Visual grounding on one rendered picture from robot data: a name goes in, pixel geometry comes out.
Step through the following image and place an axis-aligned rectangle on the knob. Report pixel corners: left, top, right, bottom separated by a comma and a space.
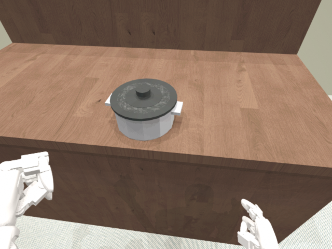
135, 85, 150, 98

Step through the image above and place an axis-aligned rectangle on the left robot forearm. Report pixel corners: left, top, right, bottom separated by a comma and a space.
0, 226, 20, 249

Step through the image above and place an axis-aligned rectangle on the pot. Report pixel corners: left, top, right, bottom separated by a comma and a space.
105, 95, 183, 141

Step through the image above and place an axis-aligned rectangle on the right robot hand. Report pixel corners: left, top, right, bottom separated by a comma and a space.
238, 199, 279, 249

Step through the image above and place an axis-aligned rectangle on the table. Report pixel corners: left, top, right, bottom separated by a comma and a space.
0, 0, 332, 246

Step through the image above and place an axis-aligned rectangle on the lid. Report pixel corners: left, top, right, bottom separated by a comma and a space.
110, 78, 177, 121

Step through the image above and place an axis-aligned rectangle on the left robot hand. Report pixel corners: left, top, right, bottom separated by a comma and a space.
0, 151, 53, 226

